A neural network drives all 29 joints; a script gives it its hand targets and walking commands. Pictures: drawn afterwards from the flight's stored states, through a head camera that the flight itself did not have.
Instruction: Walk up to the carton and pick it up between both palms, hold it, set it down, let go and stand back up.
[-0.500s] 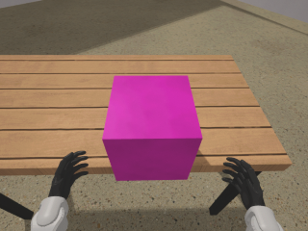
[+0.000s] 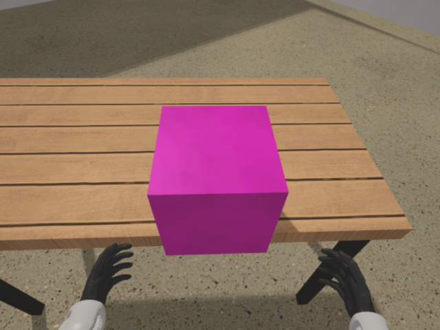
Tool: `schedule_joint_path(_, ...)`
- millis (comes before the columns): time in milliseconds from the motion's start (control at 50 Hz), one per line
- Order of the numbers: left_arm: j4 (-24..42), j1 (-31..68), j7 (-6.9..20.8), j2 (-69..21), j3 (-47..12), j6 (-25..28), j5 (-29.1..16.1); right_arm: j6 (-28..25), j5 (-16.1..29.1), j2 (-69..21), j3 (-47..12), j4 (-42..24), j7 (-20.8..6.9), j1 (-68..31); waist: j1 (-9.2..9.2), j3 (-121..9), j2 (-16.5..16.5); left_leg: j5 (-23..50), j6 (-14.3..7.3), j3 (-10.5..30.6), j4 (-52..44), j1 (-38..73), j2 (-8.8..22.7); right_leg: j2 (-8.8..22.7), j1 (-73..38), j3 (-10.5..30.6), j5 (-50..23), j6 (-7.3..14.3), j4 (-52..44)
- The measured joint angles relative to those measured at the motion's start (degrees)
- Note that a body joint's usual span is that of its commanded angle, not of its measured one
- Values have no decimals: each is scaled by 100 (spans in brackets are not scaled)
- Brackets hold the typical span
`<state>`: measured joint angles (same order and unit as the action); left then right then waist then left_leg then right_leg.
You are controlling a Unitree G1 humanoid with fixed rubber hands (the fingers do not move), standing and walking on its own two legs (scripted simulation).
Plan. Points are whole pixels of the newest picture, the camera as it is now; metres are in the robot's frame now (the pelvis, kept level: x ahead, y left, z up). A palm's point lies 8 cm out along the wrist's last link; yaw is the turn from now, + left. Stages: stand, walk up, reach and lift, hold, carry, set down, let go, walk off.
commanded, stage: set down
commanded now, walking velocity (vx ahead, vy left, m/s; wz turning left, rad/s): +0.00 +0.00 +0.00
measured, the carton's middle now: (215, 181) +0.37 +0.05 +0.06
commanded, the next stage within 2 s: let go in 0.48 s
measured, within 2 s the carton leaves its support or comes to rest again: neither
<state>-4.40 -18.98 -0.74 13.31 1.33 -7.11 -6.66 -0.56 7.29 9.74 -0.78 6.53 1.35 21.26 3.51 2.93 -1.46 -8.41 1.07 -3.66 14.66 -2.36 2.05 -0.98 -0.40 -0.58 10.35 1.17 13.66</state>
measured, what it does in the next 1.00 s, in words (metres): stands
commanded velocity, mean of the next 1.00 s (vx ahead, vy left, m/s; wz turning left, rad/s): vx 0.00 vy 0.00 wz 0.00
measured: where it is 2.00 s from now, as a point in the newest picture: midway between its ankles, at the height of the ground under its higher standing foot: outside the picture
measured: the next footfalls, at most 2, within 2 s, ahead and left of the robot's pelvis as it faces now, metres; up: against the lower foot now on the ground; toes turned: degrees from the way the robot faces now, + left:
none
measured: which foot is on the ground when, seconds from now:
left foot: down 0.00-1.00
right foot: down 0.00-1.00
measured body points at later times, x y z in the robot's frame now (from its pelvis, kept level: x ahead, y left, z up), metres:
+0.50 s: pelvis +0.01 +0.00 +0.00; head +0.01 +0.01 +0.45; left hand +0.17 +0.24 -0.09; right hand +0.18 -0.23 -0.08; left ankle +0.00 +0.13 -0.75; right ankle -0.03 -0.11 -0.75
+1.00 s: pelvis +0.01 +0.00 +0.00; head +0.00 +0.01 +0.44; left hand +0.18 +0.23 -0.08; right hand +0.18 -0.23 -0.08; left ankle +0.00 +0.13 -0.75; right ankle -0.03 -0.11 -0.75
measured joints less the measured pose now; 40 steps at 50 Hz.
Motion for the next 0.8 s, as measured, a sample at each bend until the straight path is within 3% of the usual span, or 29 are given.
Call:
schedule_joint_path(140,-476,181,-52,-17,-111,119,154,-148,-189,-58,110,603,-97,-219,-23,12,-36,-1,1,-7,79,-120,5,-2,162,7,40,7,162)
schedule_joint_path(260,-1292,387,41,-54,-151,53,387,-253,-355,-9,110,1514,-126,-492,-133,31,-16,-65,-4,9,205,-204,-5,12,247,-8,122,4,305)
schedule_joint_path(480,-2249,543,41,-7,-122,315,579,-1041,-592,98,168,3047,-242,-882,-241,3,23,-287,3,42,518,-379,0,17,390,-36,328,-2,573)
schedule_joint_path(620,-2401,721,117,-10,-71,205,627,-1266,-600,140,100,3539,-234,-1160,-302,-27,2,-348,22,90,536,-282,-4,19,253,-83,383,4,545)
schedule_joint_path(800,-2403,740,144,-136,-54,145,739,-1367,-622,188,72,3654,-216,-1188,-316,-55,-2,-380,34,95,530,-181,7,7,138,-87,398,9,508)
